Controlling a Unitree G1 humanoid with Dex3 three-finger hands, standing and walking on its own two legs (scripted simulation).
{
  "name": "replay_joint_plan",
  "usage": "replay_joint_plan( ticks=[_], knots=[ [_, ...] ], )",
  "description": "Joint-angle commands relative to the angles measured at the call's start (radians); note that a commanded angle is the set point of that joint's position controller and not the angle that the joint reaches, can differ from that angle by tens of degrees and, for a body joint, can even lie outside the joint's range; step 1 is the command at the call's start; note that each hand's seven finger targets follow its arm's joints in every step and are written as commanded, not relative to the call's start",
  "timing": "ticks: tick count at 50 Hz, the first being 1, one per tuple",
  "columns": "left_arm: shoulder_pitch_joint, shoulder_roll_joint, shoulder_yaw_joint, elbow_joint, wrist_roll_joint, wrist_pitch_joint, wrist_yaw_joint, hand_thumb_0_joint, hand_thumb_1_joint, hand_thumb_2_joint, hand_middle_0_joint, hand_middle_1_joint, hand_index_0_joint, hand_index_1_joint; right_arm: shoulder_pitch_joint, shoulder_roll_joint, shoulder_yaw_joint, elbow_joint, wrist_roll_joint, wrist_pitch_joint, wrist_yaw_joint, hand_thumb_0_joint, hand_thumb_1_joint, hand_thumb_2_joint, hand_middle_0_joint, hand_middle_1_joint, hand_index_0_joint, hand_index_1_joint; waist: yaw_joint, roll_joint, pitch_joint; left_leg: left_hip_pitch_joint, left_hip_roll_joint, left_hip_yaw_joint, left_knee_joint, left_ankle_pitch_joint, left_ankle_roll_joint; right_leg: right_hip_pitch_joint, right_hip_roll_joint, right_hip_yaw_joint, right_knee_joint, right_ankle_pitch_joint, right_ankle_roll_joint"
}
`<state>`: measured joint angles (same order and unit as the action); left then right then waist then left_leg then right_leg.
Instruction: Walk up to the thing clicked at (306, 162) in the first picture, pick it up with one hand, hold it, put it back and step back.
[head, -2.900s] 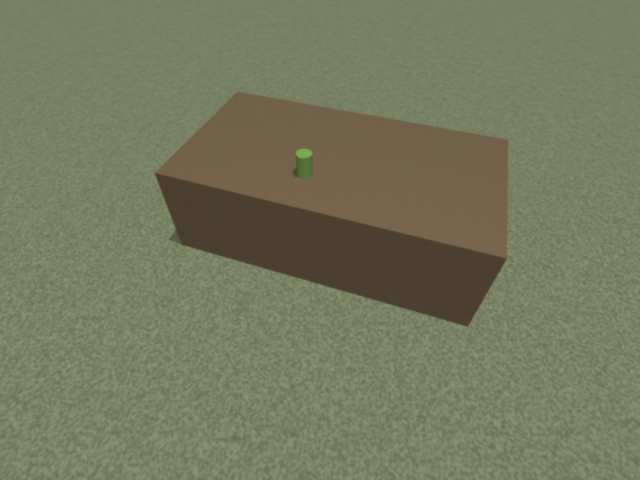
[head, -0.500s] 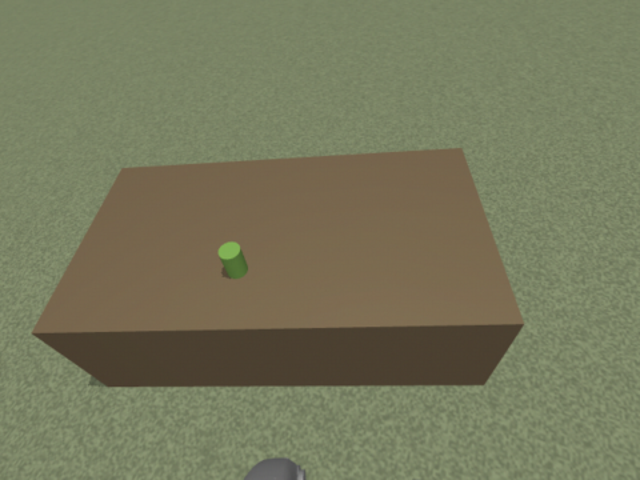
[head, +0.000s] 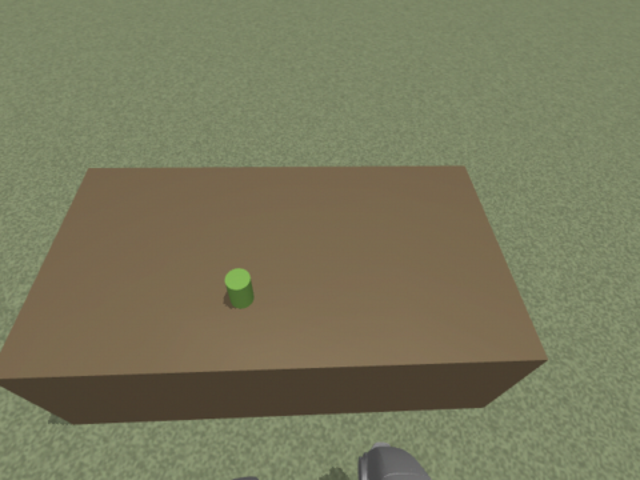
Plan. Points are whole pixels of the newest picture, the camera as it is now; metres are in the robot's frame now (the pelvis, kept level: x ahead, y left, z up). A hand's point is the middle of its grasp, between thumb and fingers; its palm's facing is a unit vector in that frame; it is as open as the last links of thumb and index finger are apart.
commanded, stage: walk up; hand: left
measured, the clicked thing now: (239, 288) +0.55 +0.17 -0.32
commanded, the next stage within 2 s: stand in 1.44 s
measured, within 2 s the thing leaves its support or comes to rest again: neither
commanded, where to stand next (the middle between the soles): +0.07 -0.03 m, yaw +0 degrees
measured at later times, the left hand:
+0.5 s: hand out of the picture +0.14 +0.24 -0.14, palm faces -0.08 -0.94 -0.34, open 7.4 cm
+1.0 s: hand out of the picture +0.12 +0.22 -0.13, palm faces -0.05 -0.95 -0.31, open 7.4 cm
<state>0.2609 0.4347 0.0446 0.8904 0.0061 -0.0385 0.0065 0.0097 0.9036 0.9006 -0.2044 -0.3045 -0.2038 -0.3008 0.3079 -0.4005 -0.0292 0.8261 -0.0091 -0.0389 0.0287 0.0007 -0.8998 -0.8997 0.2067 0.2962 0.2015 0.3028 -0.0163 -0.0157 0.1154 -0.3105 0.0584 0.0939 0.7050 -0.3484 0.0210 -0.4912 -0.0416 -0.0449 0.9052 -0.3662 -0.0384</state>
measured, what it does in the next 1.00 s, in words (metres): steps on the spot: right foot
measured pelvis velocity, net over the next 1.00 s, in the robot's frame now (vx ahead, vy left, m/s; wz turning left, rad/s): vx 0.02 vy -0.02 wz -0.05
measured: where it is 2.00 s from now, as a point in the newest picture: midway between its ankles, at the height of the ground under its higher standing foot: outside the picture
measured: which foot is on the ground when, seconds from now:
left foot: down 0.00-1.00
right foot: up 0.00-0.08, down 0.10-1.00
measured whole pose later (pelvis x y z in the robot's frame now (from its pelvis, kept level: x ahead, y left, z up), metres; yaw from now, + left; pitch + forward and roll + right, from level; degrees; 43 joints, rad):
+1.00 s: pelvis +0.02 -0.02 +0.03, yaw -3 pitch -2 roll +1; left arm 0.08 0.34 0.02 1.14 0.01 0.02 -0.03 0.01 0.90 0.90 -0.20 -0.30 -0.20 -0.30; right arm 0.12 -0.36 0.00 1.15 -0.01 -0.03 0.00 0.00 -0.90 -0.90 0.20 0.30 0.20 0.30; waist -0.01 -0.01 0.05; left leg -0.10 0.05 0.11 0.34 -0.20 -0.02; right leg -0.20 0.02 -0.02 0.37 -0.14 -0.03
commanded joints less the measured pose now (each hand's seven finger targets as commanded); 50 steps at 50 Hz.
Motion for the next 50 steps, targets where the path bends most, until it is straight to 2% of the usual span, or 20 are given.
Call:
replay_joint_plan(
  ticks=[1,3,4,5,6,7,8,9,10,11,12,13,14,16,18,22,26,32,39,50],
  knots=[
    [0.02,0.141,0.053,-0.052,0.001,0.016,-0.002,0.0,0.9,0.9,-0.2,-0.3,-0.2,-0.3,-0.025,-0.271,-0.075,-0.067,0.013,-0.028,-0.047,0.0,-0.9,-0.9,0.2,0.3,0.2,0.3,0.021,0.163,-0.127,0.033,0.241,-0.21,-0.141,0.691,0.159,0.132,0.013,0.008,-0.104,0.045,-0.025],
    [0.013,0.152,0.057,-0.052,0.009,0.014,-0.003,0.0,0.9,0.9,-0.2,-0.3,-0.2,-0.3,-0.042,-0.265,-0.069,-0.067,0.02,-0.019,-0.053,0.0,-0.9,-0.9,0.2,0.3,0.2,0.3,0.039,0.131,-0.167,0.021,0.219,-0.2,-0.06,0.599,0.125,0.231,0.019,0.019,-0.265,0.145,-0.045],
    [0.014,0.185,0.065,-0.052,0.013,0.009,-0.001,0.0,0.9,0.9,-0.2,-0.3,-0.2,-0.3,-0.038,-0.236,-0.057,-0.064,0.025,-0.018,-0.055,0.0,-0.9,-0.9,0.2,0.3,0.2,0.3,0.049,0.066,-0.182,-0.026,0.19,-0.175,-0.016,0.491,0.086,0.296,-0.025,0.091,-0.306,0.312,-0.062],
    [-0.005,0.243,0.075,-0.059,0.02,0.004,0.0,0.0,0.9,0.9,-0.2,-0.3,-0.2,-0.3,-0.03,-0.207,-0.049,-0.064,0.028,-0.019,-0.058,0.0,-0.9,-0.9,0.2,0.3,0.2,0.3,0.035,-0.05,-0.203,-0.086,0.117,-0.114,0.069,0.349,0.039,0.339,-0.13,0.253,-0.343,0.417,-0.109],
    [-0.066,0.257,0.074,-0.072,0.006,0.004,-0.003,0.0,0.9,0.9,-0.2,-0.3,-0.2,-0.3,-0.018,-0.186,-0.043,-0.045,0.028,-0.017,-0.063,0.0,-0.9,-0.9,0.2,0.3,0.2,0.3,0.016,-0.099,-0.226,-0.049,0.007,-0.058,0.138,0.086,0.003,0.278,-0.247,0.373,-0.368,0.487,-0.217],
    [-0.086,0.232,0.06,-0.073,-0.004,0.006,-0.005,0.0,0.9,0.9,-0.2,-0.3,-0.2,-0.3,-0.023,-0.197,-0.049,-0.016,0.028,-0.01,-0.069,0.0,-0.9,-0.9,0.2,0.3,0.2,0.3,0.014,-0.094,-0.216,0.01,-0.018,-0.05,0.105,-0.123,0.011,0.217,-0.263,0.378,-0.36,0.487,-0.241],
    [-0.094,0.209,0.046,-0.063,-0.002,0.01,-0.006,0.0,0.9,0.9,-0.2,-0.3,-0.2,-0.3,-0.036,-0.193,-0.048,0.002,0.025,-0.011,-0.067,0.0,-0.9,-0.9,0.2,0.3,0.2,0.3,0.01,-0.094,-0.2,0.042,-0.023,-0.064,0.058,-0.145,0.014,0.17,-0.234,0.341,-0.365,0.453,-0.214],
    [-0.143,0.207,0.042,-0.066,0.003,0.014,-0.005,0.0,0.9,0.9,-0.2,-0.3,-0.2,-0.3,-0.005,-0.196,-0.048,0.024,0.023,-0.017,-0.064,0.0,-0.9,-0.9,0.2,0.3,0.2,0.3,-0.015,-0.103,-0.199,0.057,-0.008,-0.077,-0.026,-0.028,0.018,0.166,-0.197,0.289,-0.338,0.425,-0.171],
    [-0.158,0.188,0.037,-0.064,0.002,0.021,-0.005,0.0,0.9,0.9,-0.2,-0.3,-0.2,-0.3,-0.001,-0.218,-0.052,0.047,0.018,-0.024,-0.064,0.0,-0.9,-0.9,0.2,0.3,0.2,0.3,-0.019,-0.082,-0.181,0.074,0.049,-0.141,-0.118,0.05,0.035,0.124,-0.142,0.231,-0.292,0.376,-0.113],
    [-0.149,0.172,0.035,-0.051,0.0,0.028,-0.009,0.0,0.9,0.9,-0.2,-0.3,-0.2,-0.3,-0.042,-0.255,-0.057,0.049,0.009,-0.029,-0.061,0.0,-0.9,-0.9,0.2,0.3,0.2,0.3,0.001,-0.024,-0.132,0.028,0.139,-0.261,-0.199,0.022,0.078,0.098,-0.063,0.167,-0.237,0.274,-0.05],
    [-0.142,0.172,0.035,-0.033,0.004,0.032,-0.009,0.0,0.9,0.9,-0.2,-0.3,-0.2,-0.3,-0.074,-0.278,-0.06,0.05,0.008,-0.033,-0.058,0.0,-0.9,-0.9,0.2,0.3,0.2,0.3,0.018,0.012,-0.115,0.011,0.213,-0.324,-0.238,0.063,0.126,0.121,-0.02,0.103,-0.185,0.21,-0.025],
    [-0.142,0.169,0.037,-0.022,0.007,0.035,-0.009,0.0,0.9,0.9,-0.2,-0.3,-0.2,-0.3,-0.097,-0.284,-0.058,0.054,0.005,-0.034,-0.057,0.0,-0.9,-0.9,0.2,0.3,0.2,0.3,0.027,0.023,-0.103,-0.001,0.243,-0.34,-0.245,0.126,0.144,0.133,-0.008,0.087,-0.182,0.153,-0.017],
    [-0.131,0.161,0.036,-0.015,0.007,0.031,-0.01,0.0,0.9,0.9,-0.2,-0.3,-0.2,-0.3,-0.121,-0.274,-0.05,0.056,0.004,-0.037,-0.056,0.0,-0.9,-0.9,0.2,0.3,0.2,0.3,0.039,0.03,-0.114,0.001,0.239,-0.307,-0.229,0.174,0.137,0.167,-0.022,0.1,-0.223,0.159,-0.02],
    [-0.14,0.165,0.037,0.0,0.003,0.022,-0.017,0.0,0.9,0.9,-0.2,-0.3,-0.2,-0.3,-0.153,-0.244,-0.039,0.069,0.006,-0.036,-0.055,0.0,-0.9,-0.9,0.2,0.3,0.2,0.3,0.038,0.047,-0.143,-0.032,0.164,-0.201,-0.215,0.151,0.07,0.261,-0.047,0.14,-0.299,0.268,-0.048],
    [-0.166,0.166,0.033,0.01,-0.001,0.019,-0.023,0.0,0.9,0.9,-0.2,-0.3,-0.2,-0.3,-0.159,-0.22,-0.028,0.092,0.008,-0.031,-0.054,0.0,-0.9,-0.9,0.2,0.3,0.2,0.3,0.025,0.049,-0.147,-0.013,0.098,-0.139,-0.22,0.048,0.03,0.261,-0.08,0.195,-0.348,0.282,-0.073],
    [-0.203,0.155,0.02,0.045,0.003,0.022,-0.025,0.0,0.9,0.9,-0.2,-0.3,-0.2,-0.3,-0.198,-0.215,-0.023,0.122,0.005,-0.025,-0.047,0.0,-0.9,-0.9,0.2,0.3,0.2,0.3,0.019,0.041,-0.13,0.044,0.099,-0.136,-0.277,0.004,0.031,0.242,-0.075,0.193,-0.43,0.22,-0.052],
    [-0.222,0.148,0.013,0.081,0.004,0.02,-0.026,0.0,0.9,0.9,-0.2,-0.3,-0.2,-0.3,-0.209,-0.198,-0.017,0.157,0.008,-0.024,-0.044,0.0,-0.9,-0.9,0.2,0.3,0.2,0.3,0.013,-0.004,-0.159,0.115,0.081,-0.1,-0.298,0.074,0.016,0.275,-0.088,0.206,-0.497,0.261,-0.044],
    [-0.257,0.139,0.012,0.118,0.004,0.025,-0.027,0.0,0.9,0.9,-0.2,-0.3,-0.2,-0.3,-0.216,-0.193,-0.014,0.207,0.003,-0.017,-0.041,0.0,-0.9,-0.9,0.2,0.3,0.2,0.3,0.007,-0.025,-0.132,0.164,0.079,-0.089,-0.364,0.074,0.005,0.253,-0.094,0.217,-0.6,0.129,-0.025],
    [-0.246,0.126,0.018,0.157,0.001,0.025,-0.025,0.0,0.9,0.9,-0.2,-0.3,-0.2,-0.3,-0.231,-0.193,-0.011,0.241,0.001,-0.022,-0.044,0.0,-0.9,-0.9,0.2,0.3,0.2,0.3,0.016,-0.01,-0.159,0.198,0.094,-0.086,-0.412,0.142,-0.002,0.315,-0.089,0.191,-0.608,0.254,-0.011],
    [-0.247,0.119,0.024,0.184,0.003,0.032,-0.024,0.0,0.9,0.9,-0.2,-0.3,-0.2,-0.3,-0.236,-0.178,-0.01,0.264,-0.003,-0.02,-0.047,0.0,-0.9,-0.9,0.2,0.3,0.2,0.3,0.021,-0.003,-0.127,0.185,0.099,-0.09,-0.44,0.113,0.002,0.311,-0.076,0.185,-0.625,0.209,0.0]
  ],
)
